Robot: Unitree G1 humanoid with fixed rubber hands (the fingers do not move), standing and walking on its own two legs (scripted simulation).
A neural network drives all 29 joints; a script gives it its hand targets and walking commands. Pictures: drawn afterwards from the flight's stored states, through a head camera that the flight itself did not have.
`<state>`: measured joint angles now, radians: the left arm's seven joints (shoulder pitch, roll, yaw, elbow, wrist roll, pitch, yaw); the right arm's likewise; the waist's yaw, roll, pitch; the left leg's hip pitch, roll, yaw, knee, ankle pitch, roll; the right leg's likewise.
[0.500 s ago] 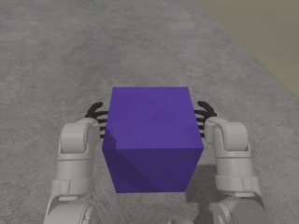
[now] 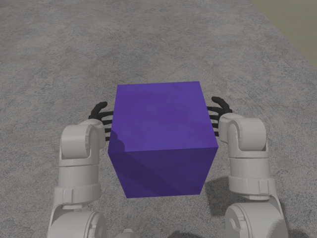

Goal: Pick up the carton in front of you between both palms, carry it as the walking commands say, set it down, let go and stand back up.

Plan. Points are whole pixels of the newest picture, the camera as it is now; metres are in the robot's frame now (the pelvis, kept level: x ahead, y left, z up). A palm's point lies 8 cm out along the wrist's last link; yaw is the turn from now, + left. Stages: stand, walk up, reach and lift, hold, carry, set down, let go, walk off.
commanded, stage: carry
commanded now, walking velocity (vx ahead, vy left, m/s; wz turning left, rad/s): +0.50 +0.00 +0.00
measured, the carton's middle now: (161, 142) +0.38 +0.01 +0.02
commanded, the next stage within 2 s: none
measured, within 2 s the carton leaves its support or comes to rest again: neither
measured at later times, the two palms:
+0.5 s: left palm (114, 69) +0.61 +0.15 +0.09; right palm (210, 70) +0.59 -0.15 +0.09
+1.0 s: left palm (122, 26) +0.87 +0.16 +0.10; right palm (197, 23) +0.87 -0.14 +0.10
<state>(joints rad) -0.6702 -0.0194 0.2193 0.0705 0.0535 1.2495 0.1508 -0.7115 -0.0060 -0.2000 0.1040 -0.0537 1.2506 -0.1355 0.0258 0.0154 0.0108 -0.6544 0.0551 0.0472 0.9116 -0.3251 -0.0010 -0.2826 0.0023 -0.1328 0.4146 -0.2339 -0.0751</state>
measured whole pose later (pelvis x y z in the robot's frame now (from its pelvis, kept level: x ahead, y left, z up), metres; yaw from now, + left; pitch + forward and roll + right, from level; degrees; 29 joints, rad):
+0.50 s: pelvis +0.31 +0.02 +0.00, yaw -3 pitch +5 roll -1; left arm -0.27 -0.16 0.16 -0.30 0.12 1.21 0.10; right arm -0.27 0.16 -0.18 -0.30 -0.11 1.20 -0.10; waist -0.01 0.00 -0.05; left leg -0.13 0.03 0.15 0.32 -0.28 0.03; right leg -0.57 -0.06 -0.10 0.61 -0.19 0.03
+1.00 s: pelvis +0.61 +0.01 -0.01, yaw +0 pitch +3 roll +0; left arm -0.17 -0.14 0.09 -0.31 0.12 1.25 0.10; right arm -0.17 0.13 -0.12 -0.33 -0.13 1.24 -0.09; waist 0.02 0.00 -0.16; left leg -0.49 0.08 0.17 0.46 -0.06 -0.02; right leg -0.03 -0.05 -0.19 0.34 -0.36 0.02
